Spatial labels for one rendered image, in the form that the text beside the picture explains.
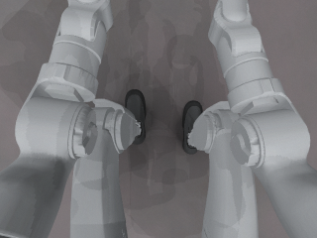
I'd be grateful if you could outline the left robot forearm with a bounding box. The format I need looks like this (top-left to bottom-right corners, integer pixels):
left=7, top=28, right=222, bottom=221
left=15, top=0, right=114, bottom=144

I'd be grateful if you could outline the right robot foot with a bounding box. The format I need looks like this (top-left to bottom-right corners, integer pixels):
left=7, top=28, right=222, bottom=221
left=182, top=100, right=203, bottom=155

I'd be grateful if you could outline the right robot upper arm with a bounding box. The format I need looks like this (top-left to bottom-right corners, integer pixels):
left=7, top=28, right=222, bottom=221
left=230, top=108, right=317, bottom=238

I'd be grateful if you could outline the right robot forearm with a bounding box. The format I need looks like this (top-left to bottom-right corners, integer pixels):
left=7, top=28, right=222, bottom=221
left=208, top=0, right=310, bottom=149

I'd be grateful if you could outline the left robot upper arm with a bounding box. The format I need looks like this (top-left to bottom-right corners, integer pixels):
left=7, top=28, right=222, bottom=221
left=0, top=96, right=98, bottom=238

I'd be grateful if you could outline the robot right thigh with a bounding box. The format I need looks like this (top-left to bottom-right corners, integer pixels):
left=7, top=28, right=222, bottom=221
left=198, top=109, right=259, bottom=238

